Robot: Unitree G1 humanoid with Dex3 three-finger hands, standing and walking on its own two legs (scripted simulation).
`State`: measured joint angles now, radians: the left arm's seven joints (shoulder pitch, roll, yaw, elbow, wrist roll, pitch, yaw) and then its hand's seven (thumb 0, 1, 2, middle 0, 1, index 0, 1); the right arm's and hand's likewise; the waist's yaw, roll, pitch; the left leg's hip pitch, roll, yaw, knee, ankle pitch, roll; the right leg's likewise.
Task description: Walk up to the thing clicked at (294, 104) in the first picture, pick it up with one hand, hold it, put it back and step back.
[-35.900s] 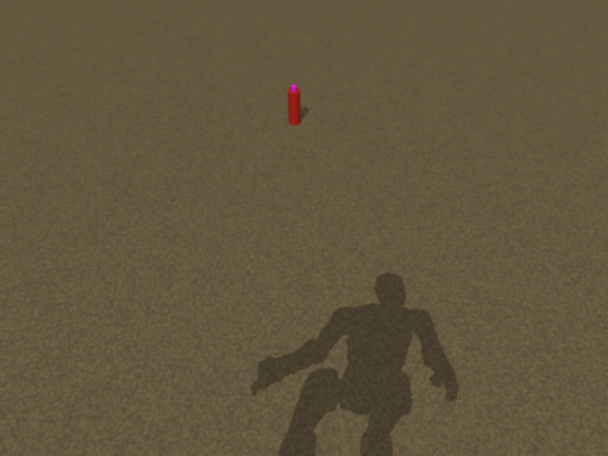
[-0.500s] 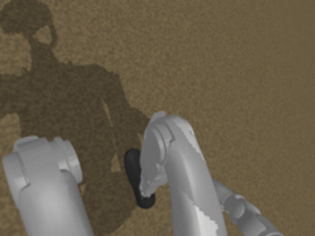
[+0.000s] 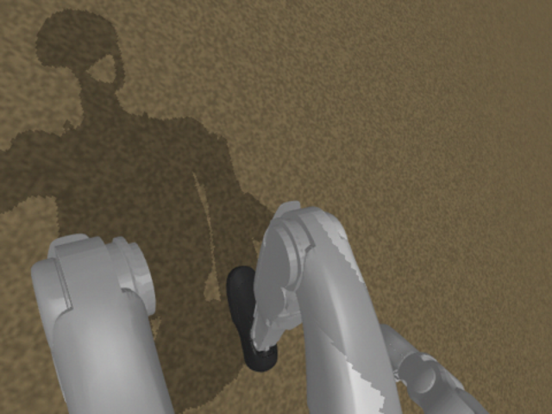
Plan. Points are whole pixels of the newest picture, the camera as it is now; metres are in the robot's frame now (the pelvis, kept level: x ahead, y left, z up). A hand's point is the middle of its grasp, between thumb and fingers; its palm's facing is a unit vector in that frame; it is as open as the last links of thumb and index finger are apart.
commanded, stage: withdraw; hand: left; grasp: from the side
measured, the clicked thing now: out of the picture +0.44 +0.34 -0.18
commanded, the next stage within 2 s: rise in 0.02 s
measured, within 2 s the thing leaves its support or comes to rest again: rests again in 0.06 s
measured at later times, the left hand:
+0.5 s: hand out of the picture +0.36 +0.45 +0.00, palm faces +0.44 -0.79 -0.42, open 17.6 cm
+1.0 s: hand out of the picture +0.26 +0.30 +0.19, palm faces +0.33 -0.83 -0.44, open 17.5 cm
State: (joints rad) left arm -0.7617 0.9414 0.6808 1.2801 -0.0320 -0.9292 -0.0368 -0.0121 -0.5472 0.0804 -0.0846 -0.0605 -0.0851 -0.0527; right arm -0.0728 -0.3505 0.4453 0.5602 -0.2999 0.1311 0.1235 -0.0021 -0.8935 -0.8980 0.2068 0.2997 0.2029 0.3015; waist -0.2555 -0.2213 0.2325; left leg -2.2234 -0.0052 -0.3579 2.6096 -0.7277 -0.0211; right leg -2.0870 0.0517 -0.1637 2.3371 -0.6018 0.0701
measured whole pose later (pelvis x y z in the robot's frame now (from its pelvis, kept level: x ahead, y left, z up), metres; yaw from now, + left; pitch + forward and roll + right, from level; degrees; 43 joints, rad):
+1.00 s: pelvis +0.06 -0.02 +0.28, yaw +13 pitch +28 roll -3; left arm 0.02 0.38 0.21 0.37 0.02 0.07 0.11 -0.01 -0.55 0.06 -0.06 -0.05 -0.06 -0.05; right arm 0.10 -0.24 0.00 0.48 0.05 0.06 -0.09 0.01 -0.90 -0.90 0.20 0.30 0.20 0.30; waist -0.04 0.01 -0.18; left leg -1.45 0.05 -0.08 1.61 -0.64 -0.04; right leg -1.43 -0.03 -0.03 1.56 -0.60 0.03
